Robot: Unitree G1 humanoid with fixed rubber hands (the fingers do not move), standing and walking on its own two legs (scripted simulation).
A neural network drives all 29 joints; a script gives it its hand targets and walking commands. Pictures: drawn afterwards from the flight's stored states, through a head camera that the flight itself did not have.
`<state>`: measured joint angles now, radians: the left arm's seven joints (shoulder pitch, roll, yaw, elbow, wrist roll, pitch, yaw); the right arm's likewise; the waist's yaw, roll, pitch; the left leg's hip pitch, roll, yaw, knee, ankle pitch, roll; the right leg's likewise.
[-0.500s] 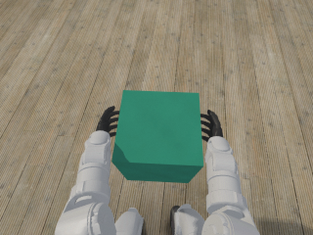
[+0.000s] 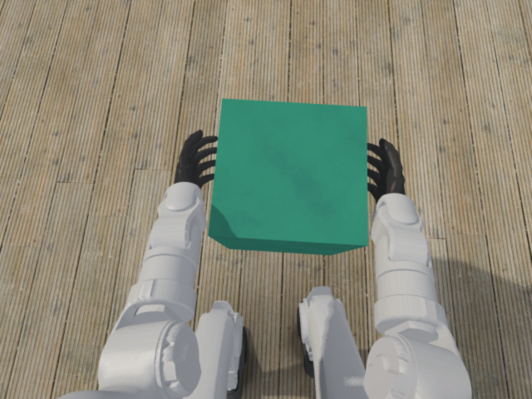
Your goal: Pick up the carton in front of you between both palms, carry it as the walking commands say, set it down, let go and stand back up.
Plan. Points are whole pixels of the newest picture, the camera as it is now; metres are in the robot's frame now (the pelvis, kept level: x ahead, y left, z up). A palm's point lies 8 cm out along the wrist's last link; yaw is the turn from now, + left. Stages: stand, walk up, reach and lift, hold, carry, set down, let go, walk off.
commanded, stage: set down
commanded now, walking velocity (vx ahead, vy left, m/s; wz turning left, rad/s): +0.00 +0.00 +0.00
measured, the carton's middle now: (285, 190) +0.44 -0.05 -0.15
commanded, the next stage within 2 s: none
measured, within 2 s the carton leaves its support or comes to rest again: neither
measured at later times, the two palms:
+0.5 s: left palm (225, 188) +0.48 +0.06 -0.23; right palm (373, 202) +0.43 -0.23 -0.23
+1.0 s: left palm (244, 192) +0.51 +0.03 -0.38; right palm (367, 206) +0.45 -0.26 -0.36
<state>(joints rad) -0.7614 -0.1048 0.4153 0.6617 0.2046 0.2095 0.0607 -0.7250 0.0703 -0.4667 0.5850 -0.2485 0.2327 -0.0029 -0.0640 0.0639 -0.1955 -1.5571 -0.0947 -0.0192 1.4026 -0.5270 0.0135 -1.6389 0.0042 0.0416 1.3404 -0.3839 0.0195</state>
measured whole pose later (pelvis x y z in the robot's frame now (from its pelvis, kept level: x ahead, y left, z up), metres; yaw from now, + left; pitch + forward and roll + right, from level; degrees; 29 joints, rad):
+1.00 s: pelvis -0.04 -0.01 -0.21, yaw +2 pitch +42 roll +1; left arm -1.38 0.16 0.17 0.92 0.01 0.23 0.19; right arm -1.26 -0.20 -0.42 0.77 -0.02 0.26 -0.06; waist -0.16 0.05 0.23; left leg -2.23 -0.13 0.00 2.14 -0.64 -0.02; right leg -2.33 0.00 0.02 2.05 -0.46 0.01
